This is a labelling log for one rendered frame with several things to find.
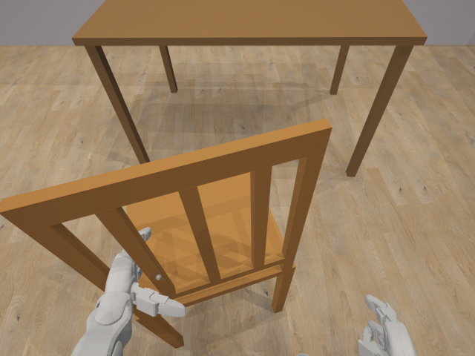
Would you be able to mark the robot right hand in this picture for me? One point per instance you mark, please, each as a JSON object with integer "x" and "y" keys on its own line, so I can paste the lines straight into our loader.
{"x": 394, "y": 338}

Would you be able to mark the robot left hand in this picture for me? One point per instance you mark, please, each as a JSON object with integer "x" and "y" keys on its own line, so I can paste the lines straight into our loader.
{"x": 125, "y": 272}

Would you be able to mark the robot left forearm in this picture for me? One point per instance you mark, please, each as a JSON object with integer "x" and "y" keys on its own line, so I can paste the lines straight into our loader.
{"x": 109, "y": 326}

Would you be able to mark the chair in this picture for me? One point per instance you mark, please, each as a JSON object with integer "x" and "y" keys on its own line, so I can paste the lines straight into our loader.
{"x": 212, "y": 231}

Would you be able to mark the table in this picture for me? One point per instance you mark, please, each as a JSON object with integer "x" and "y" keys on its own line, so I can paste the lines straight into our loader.
{"x": 166, "y": 23}

